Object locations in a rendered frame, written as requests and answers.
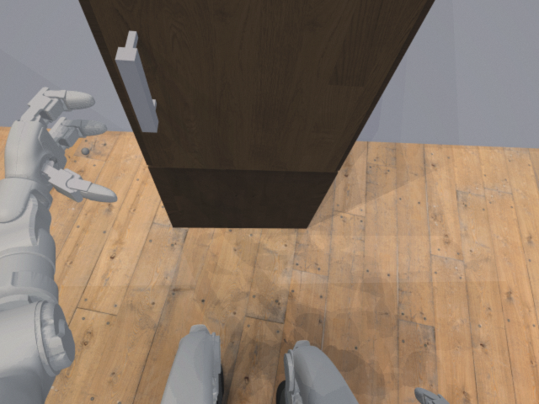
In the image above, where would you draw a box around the robot left thigh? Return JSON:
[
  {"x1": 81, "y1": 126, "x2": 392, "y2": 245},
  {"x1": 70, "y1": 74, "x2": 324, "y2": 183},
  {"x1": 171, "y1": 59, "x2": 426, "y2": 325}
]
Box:
[{"x1": 161, "y1": 331, "x2": 221, "y2": 404}]

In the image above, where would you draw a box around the handle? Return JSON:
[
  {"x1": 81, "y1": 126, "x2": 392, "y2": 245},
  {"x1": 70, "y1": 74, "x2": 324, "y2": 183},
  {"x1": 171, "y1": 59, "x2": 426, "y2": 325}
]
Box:
[{"x1": 115, "y1": 31, "x2": 158, "y2": 133}]

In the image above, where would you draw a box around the cupboard door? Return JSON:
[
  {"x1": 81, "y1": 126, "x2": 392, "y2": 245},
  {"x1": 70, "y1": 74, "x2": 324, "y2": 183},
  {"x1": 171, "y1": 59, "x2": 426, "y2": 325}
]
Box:
[{"x1": 89, "y1": 0, "x2": 427, "y2": 173}]

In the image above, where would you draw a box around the robot right shin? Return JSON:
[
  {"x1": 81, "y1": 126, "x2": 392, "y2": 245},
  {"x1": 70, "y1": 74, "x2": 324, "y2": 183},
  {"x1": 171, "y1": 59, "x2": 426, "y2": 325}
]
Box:
[{"x1": 285, "y1": 340, "x2": 310, "y2": 404}]

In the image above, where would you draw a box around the robot left forearm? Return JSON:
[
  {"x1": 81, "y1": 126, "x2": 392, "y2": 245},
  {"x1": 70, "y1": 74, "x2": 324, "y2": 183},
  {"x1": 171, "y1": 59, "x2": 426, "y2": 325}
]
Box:
[{"x1": 0, "y1": 178, "x2": 59, "y2": 312}]

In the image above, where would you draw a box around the robot right hand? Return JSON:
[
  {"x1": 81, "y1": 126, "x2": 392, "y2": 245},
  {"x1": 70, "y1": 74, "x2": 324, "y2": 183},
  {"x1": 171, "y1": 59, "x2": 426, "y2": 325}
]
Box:
[{"x1": 414, "y1": 387, "x2": 450, "y2": 404}]

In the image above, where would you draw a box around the robot left upper arm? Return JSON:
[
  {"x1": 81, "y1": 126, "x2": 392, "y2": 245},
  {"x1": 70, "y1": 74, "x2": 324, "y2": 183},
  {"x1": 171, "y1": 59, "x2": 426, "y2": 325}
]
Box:
[{"x1": 0, "y1": 300, "x2": 75, "y2": 404}]

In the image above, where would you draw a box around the robot left hand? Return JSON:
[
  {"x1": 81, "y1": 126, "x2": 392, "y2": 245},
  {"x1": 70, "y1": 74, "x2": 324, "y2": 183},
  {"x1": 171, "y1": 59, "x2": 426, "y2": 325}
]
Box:
[{"x1": 4, "y1": 87, "x2": 117, "y2": 203}]

